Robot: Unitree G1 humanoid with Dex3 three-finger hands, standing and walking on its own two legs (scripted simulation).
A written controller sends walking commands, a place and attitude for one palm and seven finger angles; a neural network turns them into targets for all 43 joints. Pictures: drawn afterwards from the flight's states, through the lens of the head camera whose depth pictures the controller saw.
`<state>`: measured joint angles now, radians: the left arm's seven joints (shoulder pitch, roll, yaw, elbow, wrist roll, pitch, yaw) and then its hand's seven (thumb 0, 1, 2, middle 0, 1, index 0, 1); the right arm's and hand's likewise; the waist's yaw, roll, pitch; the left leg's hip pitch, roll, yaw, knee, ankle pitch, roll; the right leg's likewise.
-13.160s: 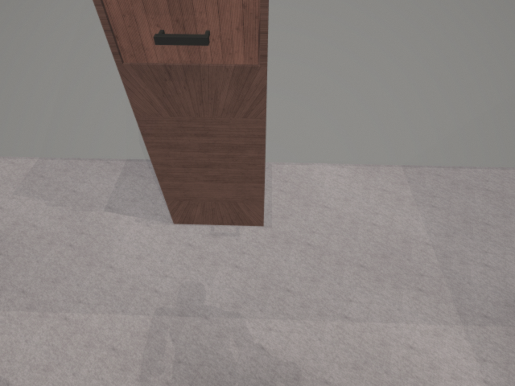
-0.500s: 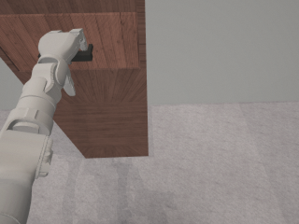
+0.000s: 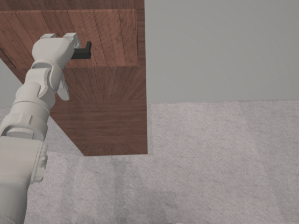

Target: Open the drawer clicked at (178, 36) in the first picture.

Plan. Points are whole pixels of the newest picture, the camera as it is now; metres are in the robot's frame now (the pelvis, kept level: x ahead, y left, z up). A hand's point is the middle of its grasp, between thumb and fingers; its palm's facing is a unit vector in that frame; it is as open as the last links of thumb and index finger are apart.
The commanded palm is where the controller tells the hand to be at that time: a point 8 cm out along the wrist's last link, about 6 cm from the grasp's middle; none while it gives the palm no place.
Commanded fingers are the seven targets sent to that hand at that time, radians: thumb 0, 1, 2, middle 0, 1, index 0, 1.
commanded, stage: lower the fingers behind the handle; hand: left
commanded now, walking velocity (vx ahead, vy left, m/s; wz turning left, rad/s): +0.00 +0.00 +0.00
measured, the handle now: (65, 49) +0.55 +0.22 +0.14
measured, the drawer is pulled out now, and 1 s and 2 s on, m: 0.00 0.00 0.10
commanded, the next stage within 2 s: close the thumb around the handle in 0.06 s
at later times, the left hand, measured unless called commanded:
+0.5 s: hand (64, 68) +0.51 +0.22 +0.12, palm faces -0.02 -0.01 -1.00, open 10.5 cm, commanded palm +0.49 +0.22 +0.18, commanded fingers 0.00 0.51 0.73 -0.37 -1.31 -0.37 -1.31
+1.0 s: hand (67, 68) +0.50 +0.21 +0.12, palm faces -0.01 -0.02 -1.00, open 5.3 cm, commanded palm +0.48 +0.22 +0.18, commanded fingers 0.00 0.90 0.90 -0.40 -1.35 -0.40 -1.35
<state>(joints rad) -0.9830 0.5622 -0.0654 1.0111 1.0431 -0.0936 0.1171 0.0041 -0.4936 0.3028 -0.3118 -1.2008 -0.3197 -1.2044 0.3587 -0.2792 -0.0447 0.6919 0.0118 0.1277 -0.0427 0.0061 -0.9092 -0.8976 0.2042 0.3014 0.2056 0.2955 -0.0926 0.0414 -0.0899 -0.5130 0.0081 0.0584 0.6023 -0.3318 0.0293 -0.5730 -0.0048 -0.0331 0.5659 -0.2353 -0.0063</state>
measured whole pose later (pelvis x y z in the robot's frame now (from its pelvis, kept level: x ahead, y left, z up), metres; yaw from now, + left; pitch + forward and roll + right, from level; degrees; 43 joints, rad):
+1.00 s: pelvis +0.01 +0.00 +0.00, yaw +0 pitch +13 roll -1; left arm -0.92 0.54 -0.05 0.96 1.04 -0.08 0.10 0.00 0.76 0.82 -0.37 -1.35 -0.42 -1.35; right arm 0.32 -0.26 -0.04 0.67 0.01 0.14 -0.04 0.01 -0.91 -0.90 0.20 0.30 0.21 0.30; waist -0.08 0.06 -0.09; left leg -0.47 0.01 0.06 0.58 -0.34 0.03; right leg -0.54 0.00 -0.03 0.55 -0.24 -0.01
